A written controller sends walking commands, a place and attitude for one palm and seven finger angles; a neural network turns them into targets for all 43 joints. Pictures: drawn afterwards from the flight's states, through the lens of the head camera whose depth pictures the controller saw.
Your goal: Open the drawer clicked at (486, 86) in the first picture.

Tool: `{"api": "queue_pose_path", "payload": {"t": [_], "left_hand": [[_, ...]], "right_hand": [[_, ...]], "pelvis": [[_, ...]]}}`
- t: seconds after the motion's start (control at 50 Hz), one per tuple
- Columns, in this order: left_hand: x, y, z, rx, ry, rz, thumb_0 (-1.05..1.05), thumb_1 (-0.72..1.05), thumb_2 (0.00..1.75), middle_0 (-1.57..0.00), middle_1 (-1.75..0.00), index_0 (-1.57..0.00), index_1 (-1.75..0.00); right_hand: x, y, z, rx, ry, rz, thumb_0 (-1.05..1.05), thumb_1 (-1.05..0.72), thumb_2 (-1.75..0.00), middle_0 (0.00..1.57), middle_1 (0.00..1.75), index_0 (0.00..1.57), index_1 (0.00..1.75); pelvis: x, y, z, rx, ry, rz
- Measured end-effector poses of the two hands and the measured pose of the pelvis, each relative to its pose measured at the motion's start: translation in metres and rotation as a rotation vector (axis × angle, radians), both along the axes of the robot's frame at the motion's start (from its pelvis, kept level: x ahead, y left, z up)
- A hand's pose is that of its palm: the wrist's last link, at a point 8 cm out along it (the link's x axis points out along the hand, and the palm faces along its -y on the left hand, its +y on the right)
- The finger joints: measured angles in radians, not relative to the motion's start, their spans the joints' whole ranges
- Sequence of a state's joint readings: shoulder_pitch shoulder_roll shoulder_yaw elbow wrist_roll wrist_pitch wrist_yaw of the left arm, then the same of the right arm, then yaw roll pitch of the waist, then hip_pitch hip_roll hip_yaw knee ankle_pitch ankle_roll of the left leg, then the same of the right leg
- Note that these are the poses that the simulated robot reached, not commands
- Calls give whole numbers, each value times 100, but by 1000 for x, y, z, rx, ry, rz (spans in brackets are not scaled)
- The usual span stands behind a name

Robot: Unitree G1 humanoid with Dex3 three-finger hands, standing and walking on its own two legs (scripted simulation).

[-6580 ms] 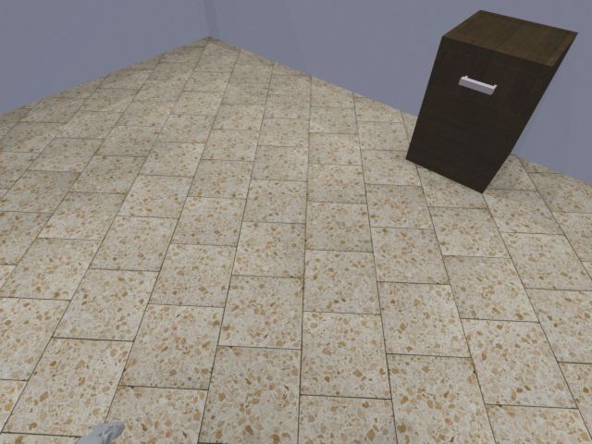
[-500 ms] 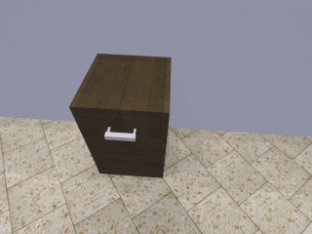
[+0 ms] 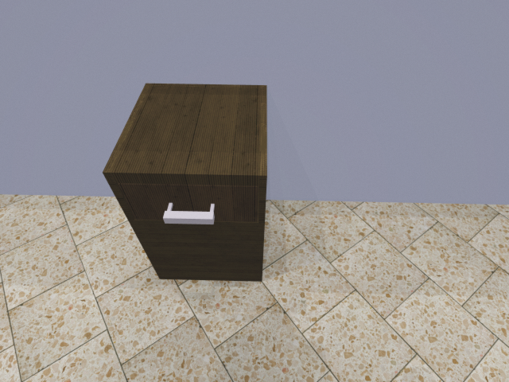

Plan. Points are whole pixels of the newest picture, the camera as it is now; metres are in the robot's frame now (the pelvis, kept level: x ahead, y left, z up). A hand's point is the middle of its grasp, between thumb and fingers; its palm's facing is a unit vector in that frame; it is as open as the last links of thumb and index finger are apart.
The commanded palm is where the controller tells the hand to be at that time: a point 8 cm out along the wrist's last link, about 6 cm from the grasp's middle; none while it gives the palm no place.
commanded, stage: look again from close up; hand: left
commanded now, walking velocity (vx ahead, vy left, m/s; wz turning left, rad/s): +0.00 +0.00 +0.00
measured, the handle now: (190, 211) +0.59 +0.22 -0.25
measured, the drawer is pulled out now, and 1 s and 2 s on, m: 0.00 0.00 0.00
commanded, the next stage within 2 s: shuffle to correct the standing spot in 0.46 s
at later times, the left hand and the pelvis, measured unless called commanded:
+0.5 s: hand out of the picture +0.03 +0.20 -0.18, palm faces +0.02 -0.98 -0.19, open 7.3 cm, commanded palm none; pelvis +0.02 +0.03 +0.00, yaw +0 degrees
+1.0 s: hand out of the picture +0.05 +0.17 -0.18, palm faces +0.06 -0.98 -0.20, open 7.4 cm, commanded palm none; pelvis +0.07 +0.00 -0.01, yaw +1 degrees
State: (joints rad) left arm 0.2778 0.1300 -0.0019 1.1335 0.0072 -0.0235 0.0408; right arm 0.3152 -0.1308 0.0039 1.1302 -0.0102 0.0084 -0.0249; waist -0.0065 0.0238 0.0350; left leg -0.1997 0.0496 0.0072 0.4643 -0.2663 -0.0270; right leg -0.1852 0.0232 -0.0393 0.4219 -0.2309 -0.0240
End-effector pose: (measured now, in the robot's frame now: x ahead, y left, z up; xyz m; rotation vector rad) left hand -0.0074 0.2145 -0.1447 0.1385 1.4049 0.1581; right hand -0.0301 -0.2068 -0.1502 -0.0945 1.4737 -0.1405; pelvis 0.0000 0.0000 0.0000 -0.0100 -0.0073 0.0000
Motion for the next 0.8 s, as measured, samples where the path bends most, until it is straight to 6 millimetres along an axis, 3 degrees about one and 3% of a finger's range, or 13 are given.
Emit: {"api": "queue_pose_path", "payload": {"t": [0.22,0.34,0.64,0.8], "left_hand": [[22,27,-3,16,-66,-21,1,91,90,-20,-30,-20,-30],[32,34,-3,16,-81,-21,1,92,90,-20,-30,-20,-30],[25,25,-7,-18,0,-1,1,91,90,-20,-30,-20,-30],[29,13,-11,-16,42,6,1,91,90,-20,-30,-20,-30]], "right_hand": [[23,20,-6,4,-102,18,0,-91,-90,19,30,20,30],[32,21,-3,-10,-101,32,1,-93,-90,20,30,20,30],[56,12,1,-36,-86,48,0,-91,-90,20,30,20,30],[69,2,-7,-25,-66,30,0,-91,-90,20,30,20,30]], "pelvis": [[9,20,-7,5,1,7],[15,25,-6,11,2,4],[32,23,-5,14,9,5],[54,11,-11,21,16,-2]]}}
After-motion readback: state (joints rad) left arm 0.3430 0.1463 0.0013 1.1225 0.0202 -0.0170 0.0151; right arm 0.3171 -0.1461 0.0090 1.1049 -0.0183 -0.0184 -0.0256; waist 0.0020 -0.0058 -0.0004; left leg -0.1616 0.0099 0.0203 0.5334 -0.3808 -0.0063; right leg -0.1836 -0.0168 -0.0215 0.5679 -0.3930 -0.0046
